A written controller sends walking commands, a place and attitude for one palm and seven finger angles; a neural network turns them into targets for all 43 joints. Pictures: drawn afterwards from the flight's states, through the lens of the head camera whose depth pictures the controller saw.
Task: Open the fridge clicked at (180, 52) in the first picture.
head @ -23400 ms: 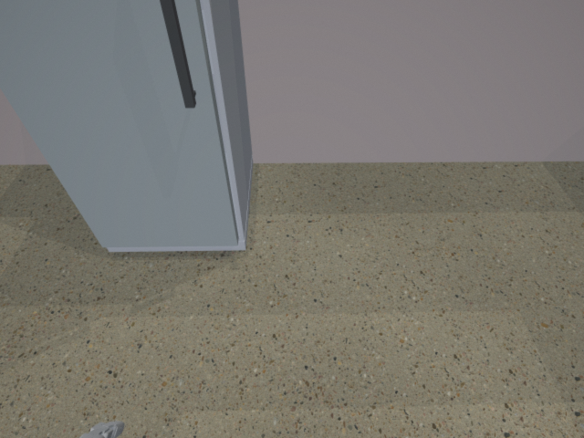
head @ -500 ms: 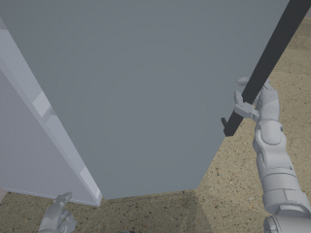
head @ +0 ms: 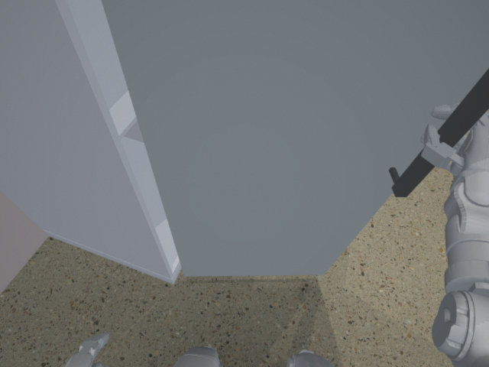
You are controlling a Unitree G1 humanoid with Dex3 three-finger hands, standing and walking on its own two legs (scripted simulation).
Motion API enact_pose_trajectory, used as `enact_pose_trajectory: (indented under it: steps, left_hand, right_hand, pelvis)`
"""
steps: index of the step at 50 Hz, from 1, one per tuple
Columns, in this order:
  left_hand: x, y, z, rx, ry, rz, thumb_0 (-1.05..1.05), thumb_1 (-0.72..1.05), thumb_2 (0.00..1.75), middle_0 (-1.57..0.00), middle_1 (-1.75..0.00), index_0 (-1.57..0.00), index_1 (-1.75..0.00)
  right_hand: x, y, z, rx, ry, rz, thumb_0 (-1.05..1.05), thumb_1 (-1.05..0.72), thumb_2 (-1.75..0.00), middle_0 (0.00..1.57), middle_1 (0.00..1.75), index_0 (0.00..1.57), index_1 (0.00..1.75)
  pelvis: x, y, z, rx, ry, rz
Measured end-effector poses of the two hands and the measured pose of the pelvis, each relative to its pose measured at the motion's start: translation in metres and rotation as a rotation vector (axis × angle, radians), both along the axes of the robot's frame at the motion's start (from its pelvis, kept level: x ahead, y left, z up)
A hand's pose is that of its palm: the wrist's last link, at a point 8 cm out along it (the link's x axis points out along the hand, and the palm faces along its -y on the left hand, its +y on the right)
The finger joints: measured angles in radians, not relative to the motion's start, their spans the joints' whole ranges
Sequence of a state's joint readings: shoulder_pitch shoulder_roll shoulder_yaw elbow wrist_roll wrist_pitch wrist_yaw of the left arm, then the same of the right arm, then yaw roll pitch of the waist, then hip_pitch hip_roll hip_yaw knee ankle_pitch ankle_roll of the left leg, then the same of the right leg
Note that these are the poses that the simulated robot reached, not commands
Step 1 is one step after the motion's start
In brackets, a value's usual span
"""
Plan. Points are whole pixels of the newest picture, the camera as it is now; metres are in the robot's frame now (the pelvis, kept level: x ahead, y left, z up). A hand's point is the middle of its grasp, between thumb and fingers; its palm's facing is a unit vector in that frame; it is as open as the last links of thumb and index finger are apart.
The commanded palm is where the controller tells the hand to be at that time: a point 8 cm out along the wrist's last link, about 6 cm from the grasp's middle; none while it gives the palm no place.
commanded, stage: stop walking and hold the door back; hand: right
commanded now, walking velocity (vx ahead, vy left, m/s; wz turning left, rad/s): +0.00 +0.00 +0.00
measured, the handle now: (477, 83) +0.50 -0.22 +0.23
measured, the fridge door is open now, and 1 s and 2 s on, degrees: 69 70 70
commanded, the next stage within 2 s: loosen the grip on the handle in 0.40 s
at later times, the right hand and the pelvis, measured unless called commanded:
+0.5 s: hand (441, 166) +0.43 -0.21 +0.14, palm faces +0.12 +0.97 -0.22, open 5.8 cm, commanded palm +0.40 -0.27 +0.14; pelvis +0.02 -0.04 -0.01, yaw +2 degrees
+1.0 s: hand (431, 162) +0.46 -0.22 +0.11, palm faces +0.14 +0.96 -0.24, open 13.5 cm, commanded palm +0.42 -0.27 +0.13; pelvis +0.03 -0.02 -0.01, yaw +2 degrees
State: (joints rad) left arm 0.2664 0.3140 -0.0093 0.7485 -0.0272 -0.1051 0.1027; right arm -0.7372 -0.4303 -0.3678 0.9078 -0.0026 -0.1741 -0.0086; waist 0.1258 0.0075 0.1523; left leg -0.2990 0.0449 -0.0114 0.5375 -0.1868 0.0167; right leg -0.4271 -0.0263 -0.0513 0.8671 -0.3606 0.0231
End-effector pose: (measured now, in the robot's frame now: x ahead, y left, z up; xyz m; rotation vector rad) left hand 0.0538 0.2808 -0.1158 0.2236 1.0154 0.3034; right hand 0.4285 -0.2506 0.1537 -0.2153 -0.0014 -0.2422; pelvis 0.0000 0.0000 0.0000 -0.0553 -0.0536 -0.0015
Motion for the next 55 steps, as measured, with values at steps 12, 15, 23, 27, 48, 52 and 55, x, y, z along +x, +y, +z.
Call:
enact_pose_trajectory:
  steps: [12, 15, 23, 27, 48, 52, 55]
  left_hand:
    - [0.055, -0.04, 0.027, 0.046, -0.123, -0.013, 0.01, 0.9, 0.9, -0.2, -0.3, -0.2, -0.3]
    - [0.074, -0.061, 0.022, -0.001, -0.143, -0.059, 0.01, 0.9, 0.9, -0.2, -0.3, -0.2, -0.3]
    - [0.104, -0.097, 0.016, -0.058, -0.167, -0.14, 0.01, 0.9, 0.9, -0.21, -0.3, -0.21, -0.3]
    - [0.102, -0.098, 0.02, -0.072, -0.194, -0.14, 0.01, 0.9, 0.9, -0.21, -0.3, -0.21, -0.3]
    - [-0.005, -0.015, 0.01, 0.003, 0.102, 0.018, 0.01, 0.9, 0.9, -0.21, -0.3, -0.2, -0.3]
    - [0.004, -0.019, 0.005, -0.016, 0.097, 0.025, 0.01, 0.9, 0.9, -0.2, -0.3, -0.2, -0.3]
    - [0.018, -0.026, 0.002, -0.037, 0.075, 0.015, 0.01, 0.9, 0.9, -0.2, -0.3, -0.2, -0.3]
  right_hand:
    - [-0.017, -0.011, -0.008, -0.015, -0.182, 0.136, -0.03, -0.64, -0.75, 0.45, 1.4, 0.38, 1.38]
    - [-0.025, -0.013, -0.009, -0.03, -0.193, 0.142, -0.04, -0.63, -0.75, 0.45, 1.4, 0.38, 1.38]
    - [-0.031, -0.014, -0.008, -0.035, -0.153, 0.151, -0.08, -0.61, -0.78, 0.45, 1.4, 0.41, 1.39]
    - [-0.026, -0.016, -0.004, -0.094, -0.118, 0.165, -0.11, -0.58, -0.78, 0.46, 1.4, 0.42, 1.4]
    - [-0.002, -0.019, -0.03, -0.043, -0.078, 0.125, -0.01, 0.42, -0.27, 0.38, 1.32, 0.37, 1.31]
    - [0.002, -0.02, -0.032, -0.049, -0.08, 0.125, -0.01, 0.49, -0.23, 0.36, 1.27, 0.34, 1.25]
    - [0.0, -0.02, -0.031, -0.047, -0.098, 0.124, -0.02, 0.52, -0.22, 0.34, 1.24, 0.31, 1.22]
  pelvis:
    - [0.017, -0.033, -0.007, 0.055, 0.03, 0.055]
    - [0.018, -0.034, -0.008, 0.07, 0.029, 0.053]
    - [0.018, -0.041, -0.007, 0.067, 0.029, 0.041]
    - [0.015, -0.041, -0.006, 0.057, 0.023, 0.038]
    - [0.026, -0.019, -0.009, 0.061, 0.117, 0.023]
    - [0.032, -0.019, -0.009, 0.06, 0.127, 0.03]
    - [0.037, -0.02, -0.009, 0.058, 0.132, 0.032]
